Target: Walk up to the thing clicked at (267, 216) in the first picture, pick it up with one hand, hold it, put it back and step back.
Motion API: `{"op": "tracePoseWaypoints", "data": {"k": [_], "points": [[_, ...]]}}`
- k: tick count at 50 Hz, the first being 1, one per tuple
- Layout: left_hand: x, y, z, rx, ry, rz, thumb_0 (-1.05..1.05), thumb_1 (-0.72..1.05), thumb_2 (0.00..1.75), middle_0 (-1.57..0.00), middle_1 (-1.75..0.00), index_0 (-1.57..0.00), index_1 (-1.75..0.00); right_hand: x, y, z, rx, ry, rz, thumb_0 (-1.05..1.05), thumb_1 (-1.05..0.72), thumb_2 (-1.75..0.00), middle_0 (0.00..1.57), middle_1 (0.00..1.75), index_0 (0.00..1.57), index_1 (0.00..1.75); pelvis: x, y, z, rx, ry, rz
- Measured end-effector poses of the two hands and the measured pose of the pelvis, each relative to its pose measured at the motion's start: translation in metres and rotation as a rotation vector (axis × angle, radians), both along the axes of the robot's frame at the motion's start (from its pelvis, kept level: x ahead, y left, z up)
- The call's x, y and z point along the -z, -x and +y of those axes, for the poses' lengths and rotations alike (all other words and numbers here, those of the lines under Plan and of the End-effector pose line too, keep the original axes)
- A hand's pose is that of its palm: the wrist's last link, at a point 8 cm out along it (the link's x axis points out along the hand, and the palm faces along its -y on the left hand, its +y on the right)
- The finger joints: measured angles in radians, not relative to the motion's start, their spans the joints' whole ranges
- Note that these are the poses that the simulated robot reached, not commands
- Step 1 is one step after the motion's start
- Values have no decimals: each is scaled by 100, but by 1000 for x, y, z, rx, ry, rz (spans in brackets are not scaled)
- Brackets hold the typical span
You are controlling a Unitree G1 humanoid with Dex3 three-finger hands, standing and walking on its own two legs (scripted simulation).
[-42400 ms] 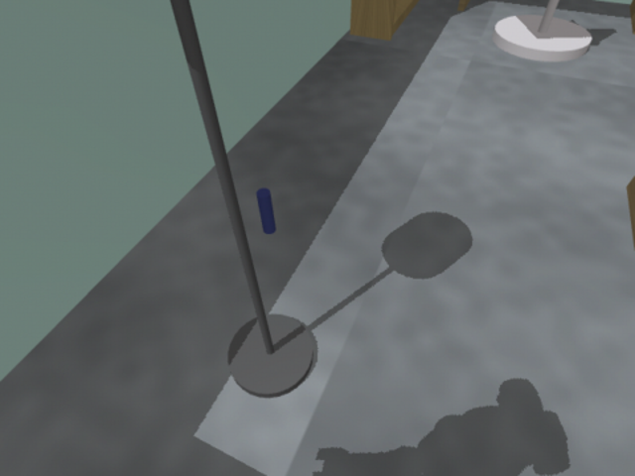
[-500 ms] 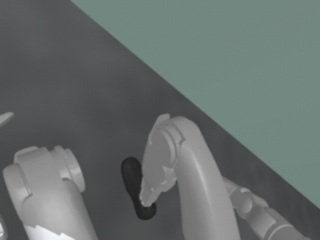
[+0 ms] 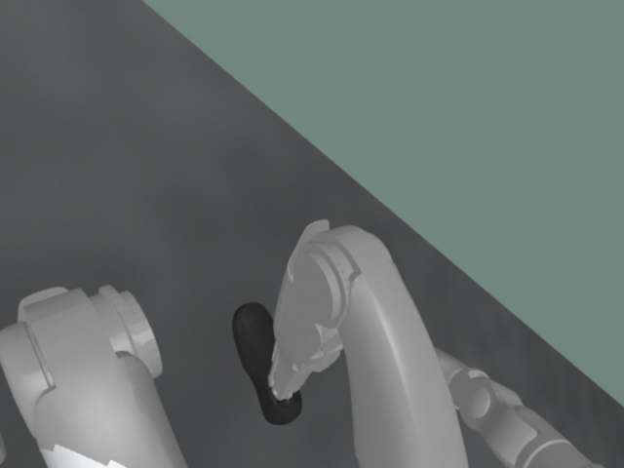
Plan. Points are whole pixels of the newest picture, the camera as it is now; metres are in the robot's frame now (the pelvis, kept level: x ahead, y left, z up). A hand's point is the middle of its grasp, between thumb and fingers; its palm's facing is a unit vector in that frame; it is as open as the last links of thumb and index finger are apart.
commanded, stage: settle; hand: left
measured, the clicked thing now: out of the picture +0.43 +0.27 -0.18
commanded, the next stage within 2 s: lift in 1.68 s
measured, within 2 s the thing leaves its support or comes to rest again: leaves its support in 0.18 s
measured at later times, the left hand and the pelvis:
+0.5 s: hand out of the picture +0.42 +0.29 -0.09, palm faces +0.23 -0.97 -0.04, open 7.4 cm; pelvis +0.00 +0.00 +0.02, yaw +3 degrees
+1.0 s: hand out of the picture +0.42 +0.29 +0.00, palm faces +0.25 -0.97 -0.05, open 7.4 cm; pelvis +0.02 -0.02 +0.05, yaw +9 degrees
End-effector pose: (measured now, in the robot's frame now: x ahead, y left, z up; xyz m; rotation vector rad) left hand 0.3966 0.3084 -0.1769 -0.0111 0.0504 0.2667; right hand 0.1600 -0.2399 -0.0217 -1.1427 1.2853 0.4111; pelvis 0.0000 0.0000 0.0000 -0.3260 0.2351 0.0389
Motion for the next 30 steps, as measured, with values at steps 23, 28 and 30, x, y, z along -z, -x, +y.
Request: {"op": "tracePoseWaypoints", "data": {"k": [23, 28, 30], "points": [[-78, 12, 28, 19, -52, -55, 2, -5, 107, -83, -106, -87, -106, 0, -20, -2, 121, -100, -103, 0, -91, -90, 20, 30, 21, 30, -16, -3, -4, -31, -36, 92], [-104, 16, 31, 34, -58, -58, 2, -6, 107, -84, -105, -87, -105, 4, -24, -1, 178, -151, -132, 0, -90, -89, 20, 30, 21, 30, -21, -5, -4, -43, -53, 131], [-113, 17, 32, 25, -54, -58, 2, -6, 107, -84, -105, -88, -105, 6, -25, -1, 202, -171, -140, 0, -90, -89, 20, 30, 21, 30, -23, -6, -5, -48, -61, 146]]}}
